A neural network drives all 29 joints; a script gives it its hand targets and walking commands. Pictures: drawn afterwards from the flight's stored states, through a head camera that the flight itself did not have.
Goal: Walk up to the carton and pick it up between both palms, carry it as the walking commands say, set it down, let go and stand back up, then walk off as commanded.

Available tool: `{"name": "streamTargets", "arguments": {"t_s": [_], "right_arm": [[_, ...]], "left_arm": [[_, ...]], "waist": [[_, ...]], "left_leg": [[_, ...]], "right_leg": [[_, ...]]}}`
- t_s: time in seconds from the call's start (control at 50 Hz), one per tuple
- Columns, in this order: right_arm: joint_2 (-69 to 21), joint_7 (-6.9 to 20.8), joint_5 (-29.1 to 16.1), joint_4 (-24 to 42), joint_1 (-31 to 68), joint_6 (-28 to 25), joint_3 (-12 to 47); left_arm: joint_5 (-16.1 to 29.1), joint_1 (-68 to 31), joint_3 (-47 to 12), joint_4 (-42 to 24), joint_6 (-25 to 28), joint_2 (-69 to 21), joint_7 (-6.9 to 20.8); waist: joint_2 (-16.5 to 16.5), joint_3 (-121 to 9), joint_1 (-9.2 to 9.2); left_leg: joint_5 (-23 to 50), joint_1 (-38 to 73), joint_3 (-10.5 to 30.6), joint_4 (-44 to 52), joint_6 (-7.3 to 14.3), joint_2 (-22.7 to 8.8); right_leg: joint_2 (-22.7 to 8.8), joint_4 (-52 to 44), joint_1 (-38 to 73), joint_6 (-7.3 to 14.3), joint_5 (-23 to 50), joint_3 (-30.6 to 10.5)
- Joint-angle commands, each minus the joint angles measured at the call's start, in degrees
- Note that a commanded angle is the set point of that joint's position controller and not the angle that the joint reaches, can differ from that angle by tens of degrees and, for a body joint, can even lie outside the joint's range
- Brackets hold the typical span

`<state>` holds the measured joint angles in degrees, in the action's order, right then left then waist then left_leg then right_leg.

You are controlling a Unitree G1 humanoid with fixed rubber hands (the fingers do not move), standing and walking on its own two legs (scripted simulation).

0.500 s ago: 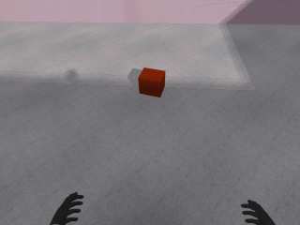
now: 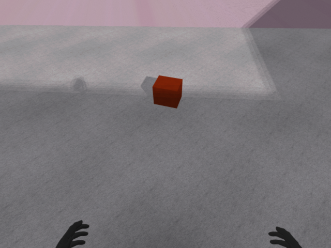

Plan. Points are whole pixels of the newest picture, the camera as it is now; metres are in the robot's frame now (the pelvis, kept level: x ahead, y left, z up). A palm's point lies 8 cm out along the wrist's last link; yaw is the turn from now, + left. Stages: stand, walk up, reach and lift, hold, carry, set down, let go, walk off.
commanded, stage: stand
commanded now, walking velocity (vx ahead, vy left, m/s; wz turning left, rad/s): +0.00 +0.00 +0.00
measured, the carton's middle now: (167, 91) +1.46 +0.02 -0.66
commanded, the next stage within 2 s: walk up in 1.82 s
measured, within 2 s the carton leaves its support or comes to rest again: neither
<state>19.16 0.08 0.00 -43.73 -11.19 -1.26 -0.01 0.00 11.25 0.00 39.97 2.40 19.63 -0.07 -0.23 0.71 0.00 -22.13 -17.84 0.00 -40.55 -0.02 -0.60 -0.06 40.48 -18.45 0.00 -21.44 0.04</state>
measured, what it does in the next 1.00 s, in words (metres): stands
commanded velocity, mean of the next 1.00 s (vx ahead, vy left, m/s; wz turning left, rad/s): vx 0.00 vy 0.00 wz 0.00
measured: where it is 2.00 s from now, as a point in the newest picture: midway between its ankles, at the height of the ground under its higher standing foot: outside the picture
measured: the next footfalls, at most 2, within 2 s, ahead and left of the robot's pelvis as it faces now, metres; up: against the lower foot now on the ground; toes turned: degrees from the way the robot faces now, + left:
none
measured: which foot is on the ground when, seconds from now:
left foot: down 0.00-1.00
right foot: down 0.00-1.00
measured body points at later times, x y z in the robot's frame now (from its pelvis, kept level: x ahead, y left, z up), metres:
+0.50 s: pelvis -0.01 +0.00 +0.00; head -0.02 +0.00 +0.45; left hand +0.12 +0.29 -0.10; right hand +0.11 -0.29 -0.10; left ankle -0.01 +0.12 -0.72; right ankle +0.00 -0.12 -0.72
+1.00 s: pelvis -0.04 +0.00 +0.00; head -0.05 +0.00 +0.45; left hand +0.08 +0.29 -0.11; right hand +0.06 -0.29 -0.11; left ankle -0.01 +0.12 -0.72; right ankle +0.00 -0.12 -0.72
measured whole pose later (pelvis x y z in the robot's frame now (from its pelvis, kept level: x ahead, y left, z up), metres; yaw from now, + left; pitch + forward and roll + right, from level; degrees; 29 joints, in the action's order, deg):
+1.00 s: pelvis -0.04 +0.00 +0.00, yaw +0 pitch -4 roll +0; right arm 19.9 0.2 0.0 -53.5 -11.2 -1.6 0.0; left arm 0.0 11.2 0.0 50.3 2.4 19.9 -0.1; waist -0.2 0.6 0.0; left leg -19.1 -17.8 0.0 -40.4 0.0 -0.6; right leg -0.1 40.0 -18.3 0.0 -18.3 0.0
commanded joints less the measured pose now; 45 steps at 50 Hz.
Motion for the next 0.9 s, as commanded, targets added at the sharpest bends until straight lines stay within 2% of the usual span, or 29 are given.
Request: {"name": "streamTargets", "arguments": {"t_s": [0.0, 0.04, 0.06, 0.1, 0.12, 0.14, 0.16, 0.2, 0.22, 0.26, 0.32, 0.34, 0.42, 0.46, 0.48, 0.52, 0.54, 0.6, 0.64, 0.66, 0.68, 0.7, 0.72, 0.74, 0.76, 0.8, 0.82, 0.86, 0.88], "right_arm": [[12.3, -0.3, 1.6, 2.6, 5.1, -2.0, -4.0], [13.0, -0.5, 1.4, 2.7, 5.9, -2.3, -4.2], [13.7, -0.5, 1.2, 2.3, 4.9, -2.0, -4.6], [13.1, -0.6, 1.4, 1.6, 4.0, -2.3, -4.3], [13.2, -0.3, 1.2, 1.6, 4.4, -2.2, -4.2], [13.4, -0.3, 1.1, 1.4, 4.0, -2.1, -4.3], [12.9, -0.5, 1.3, 1.1, 3.9, -2.1, -4.1], [13.1, -0.7, 1.4, 1.1, 6.2, -1.7, -3.7], [13.0, -0.7, 1.3, 0.7, 5.2, -1.9, -4.0], [13.7, -0.6, 1.1, 0.3, 4.7, -2.1, -4.1], [12.8, -0.6, 1.3, 0.0, 5.0, -2.0, -3.6], [12.9, -0.6, 1.2, 0.2, 5.8, -2.0, -3.7], [12.8, -0.3, 0.9, -1.5, 5.0, -2.1, -3.4], [13.1, -0.4, 1.1, -0.9, 6.7, -1.9, -3.5], [12.2, -0.5, 1.1, -1.2, 6.3, -1.9, -3.2], [12.8, -0.3, 1.5, -2.5, 4.5, -2.2, -3.1], [13.0, -0.5, 1.3, -2.6, 5.6, -2.4, -2.8], [13.1, -0.5, 1.3, -3.1, 6.1, -2.1, -3.1], [13.3, -0.4, 1.3, -3.0, 7.6, -2.1, -3.5], [12.2, -0.4, 1.3, -3.0, 7.0, -1.8, -3.0], [12.5, -0.4, 1.5, -3.2, 6.9, -2.0, -3.0], [11.8, -0.4, 1.0, -3.7, 6.0, -2.1, -3.1], [13.9, -0.5, 1.3, -4.6, 5.9, -2.0, -3.4], [12.3, -0.2, 1.3, -4.5, 6.9, -1.9, -3.3], [13.4, -0.1, 1.3, -4.4, 5.9, -1.9, -3.2], [12.8, -0.2, 1.0, -5.7, 4.6, -2.2, -3.3], [12.6, -0.1, 1.1, -5.6, 6.2, -2.0, -3.0], [12.9, -0.4, 1.4, -5.9, 5.6, -1.9, -3.2], [13.3, -0.2, 1.2, -7.4, 4.4, -1.8, -3.3]], "left_arm": [[-0.7, -4.2, 4.2, -1.1, 1.5, 12.2, -0.5], [-1.4, -3.2, 3.5, -1.2, 1.7, 11.1, -0.5], [-1.2, -4.1, 3.7, -0.8, 1.7, 11.6, -0.3], [-0.8, -3.7, 3.3, -0.2, 1.5, 11.2, -0.3], [-0.7, -3.2, 3.5, 0.1, 1.7, 11.6, -0.5], [-0.6, -3.1, 3.5, 0.3, 1.6, 12.3, -0.6], [-0.9, -2.8, 3.8, 0.8, 1.4, 12.5, -0.8], [-1.4, -4.3, 4.0, 0.3, 1.5, 13.2, -0.8], [-0.8, -3.2, 3.7, 1.1, 1.3, 12.7, -0.5], [-1.1, -4.1, 3.8, 1.8, 1.2, 11.7, -0.6], [-1.2, -3.7, 3.7, 2.3, 1.5, 12.5, -0.8], [-1.3, -5.3, 3.7, 2.6, 1.4, 12.6, -0.6], [-0.9, -4.0, 3.1, 3.1, 1.5, 11.7, -0.2], [-0.9, -4.3, 2.9, 3.5, 1.3, 10.9, -0.5], [-1.1, -4.9, 2.8, 3.8, 1.5, 11.8, -0.3], [-0.7, -4.0, 3.1, 4.5, 1.3, 12.0, -0.3], [-0.7, -4.2, 2.7, 4.4, 1.2, 10.6, -0.3], [-0.7, -4.4, 3.1, 5.6, 1.0, 11.9, -0.3], [-1.2, -5.4, 3.1, 5.6, 1.5, 11.4, -0.2], [-1.2, -5.3, 3.2, 6.0, 1.6, 13.3, -0.4], [-1.2, -5.3, 3.1, 6.5, 1.5, 12.1, -0.3], [-1.4, -5.9, 3.2, 6.5, 1.5, 13.0, -0.2], [-1.1, -4.9, 3.5, 6.8, 1.2, 12.9, -0.3], [-1.0, -5.8, 3.0, 6.9, 1.2, 12.1, -0.1], [-1.0, -4.8, 3.2, 7.1, 1.2, 12.6, -0.2], [-1.1, -4.6, 2.7, 7.8, 1.5, 11.7, -0.3], [-1.0, -5.8, 2.8, 8.0, 1.4, 12.1, -0.4], [-0.9, -6.2, 3.0, 8.9, 0.6, 13.0, -0.3], [-1.0, -6.0, 2.8, 9.1, 0.9, 13.5, -0.4]], "waist": [[0.6, -6.3, -0.69], [1.0, -6.1, 0.01], [-1.2, -6.8, -0.49], [0.4, -6.4, -0.83], [0.1, -6.7, -0.08], [-0.5, -6.7, -0.60], [1.9, -7.1, -0.47], [0.1, -4.6, -0.10], [2.2, -6.1, -0.08], [2.2, -4.4, -0.28], [-1.4, -4.7, -0.10], [0.3, -4.5, -1.16], [0.6, -5.3, 0.09], [1.8, -3.8, 0.30], [-0.7, -3.3, -0.45], [1.5, -5.3, 0.07], [1.0, -3.2, 0.78], [2.2, -2.2, 0.18], [2.2, -2.1, 0.13], [-0.5, -2.9, -0.25], [1.7, -2.1, -0.11], [-0.6, -1.8, -1.09], [-0.5, -1.7, 0.54], [1.3, -1.6, -0.11], [0.9, -1.0, 0.78], [-0.3, -2.0, -0.66], [1.2, 0.1, -0.14], [-1.4, 1.6, -0.64], [0.7, 0.7, -0.74]], "left_leg": [[17.1, 2.3, 5.6, 8.2, 4.6, -4.7], [19.8, 2.7, 6.4, 7.3, 4.0, -4.8], [19.3, 3.2, 6.0, 6.9, 4.2, -5.0], [19.5, 3.5, 6.1, 6.7, 4.1, -4.8], [19.4, 2.6, 6.8, 7.8, 4.2, -5.0], [19.7, 3.0, 6.2, 7.2, 4.3, -4.9], [20.5, 3.2, 6.4, 7.4, 4.2, -5.0], [18.5, 1.8, 6.2, 8.9, 4.0, -5.0], [18.1, 2.5, 6.3, 8.7, 4.1, -5.1], [16.5, 2.2, 6.6, 8.4, 4.1, -4.7], [16.4, 2.4, 6.3, 8.3, 4.0, -4.9], [14.7, 2.7, 5.8, 9.2, 3.8, -4.6], [16.6, 2.4, 7.2, 9.6, 4.2, -5.3], [13.4, 2.4, 7.5, 10.3, 4.1, -5.2], [14.3, 2.0, 7.3, 10.7, 4.4, -5.4], [13.5, 2.5, 7.1, 11.7, 4.3, -5.2], [13.9, 1.5, 7.6, 11.5, 4.4, -5.5], [13.6, 3.1, 7.2, 11.6, 4.0, -5.3], [11.9, 0.9, 8.4, 11.6, 4.7, -5.8], [12.4, 1.7, 6.6, 11.5, 3.9, -4.9], [11.8, 2.0, 7.0, 11.5, 3.9, -5.1], [10.7, 2.3, 6.7, 11.7, 3.7, -5.0], [10.0, 1.9, 7.3, 12.4, 4.1, -5.3], [8.9, 1.5, 7.9, 12.8, 4.2, -5.1], [8.4, 0.6, 7.7, 13.3, 4.5, -5.4], [8.3, 1.6, 8.3, 13.2, 4.0, -5.4], [8.0, 0.8, 7.4, 13.8, 3.9, -4.8], [5.4, 1.9, 7.3, 13.9, 4.0, -4.8], [7.7, 3.0, 7.1, 13.8, 3.2, -4.7]], "right_leg": [[-5.6, -7.0, 5.4, 4.5, 18.0, -5.6], [-5.7, -7.5, 5.4, 4.4, 18.6, -5.5], [-6.0, -6.9, 5.0, 4.2, 19.9, -5.8], [-6.0, -6.3, 4.2, 4.7, 20.2, -6.9], [-6.6, -7.1, 5.4, 4.5, 19.6, -6.2], [-6.1, -6.8, 5.3, 4.6, 20.5, -6.4], [-6.3, -6.8, 6.7, 4.5, 19.9, -6.2], [-6.4, -7.7, 4.9, 4.6, 19.2, -6.9], [-6.5, -8.0, 6.2, 4.3, 18.5, -6.7], [-6.3, -8.1, 5.5, 4.8, 17.6, -6.8], [-6.7, -9.0, 5.8, 4.7, 19.1, -7.3], [-6.9, -9.5, 5.0, 5.1, 18.2, -8.0], [-6.2, -8.9, 5.8, 4.2, 15.3, -6.6], [-6.5, -9.6, 4.0, 4.7, 12.6, -7.6], [-6.3, -9.7, 3.7, 4.3, 13.4, -7.2], [-5.7, -9.0, 5.8, 4.3, 12.6, -6.3], [-5.8, -9.6, 5.3, 4.4, 13.3, -7.2], [-6.0, -10.6, 2.5, 4.6, 12.0, -7.4], [-5.7, -10.9, 3.6, 4.2, 12.3, -6.7], [-6.4, -11.5, 4.4, 4.1, 11.9, -7.4], [-6.4, -11.4, 3.3, 4.5, 10.4, -7.6], [-6.6, -12.0, 2.4, 4.6, 11.1, -8.8], [-6.4, -12.7, 2.9, 4.2, 9.3, -8.1], [-6.2, -12.2, 2.9, 4.2, 8.5, -7.7], [-6.3, -12.8, 2.8, 4.0, 7.7, -8.1], [-6.2, -12.9, 3.3, 4.2, 7.9, -8.2], [-6.9, -14.1, 2.7, 4.4, 7.3, -9.1], [-7.4, -15.6, -0.1, 4.7, 3.1, -10.1], [-6.9, -15.5, 0.5, 4.2, 1.8, -9.1]]}}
